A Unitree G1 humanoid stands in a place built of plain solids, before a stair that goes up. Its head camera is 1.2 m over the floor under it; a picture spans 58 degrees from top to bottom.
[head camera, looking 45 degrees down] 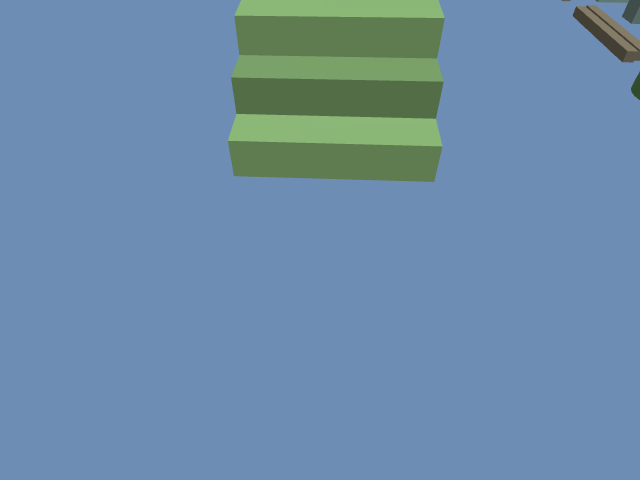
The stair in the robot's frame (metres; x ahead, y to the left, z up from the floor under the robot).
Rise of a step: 0.18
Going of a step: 0.21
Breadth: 0.91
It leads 3 degrees to the right of straight ahead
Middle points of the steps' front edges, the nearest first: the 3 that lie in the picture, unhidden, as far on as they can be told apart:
1.59 -0.06 0.19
1.80 -0.07 0.37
2.02 -0.08 0.56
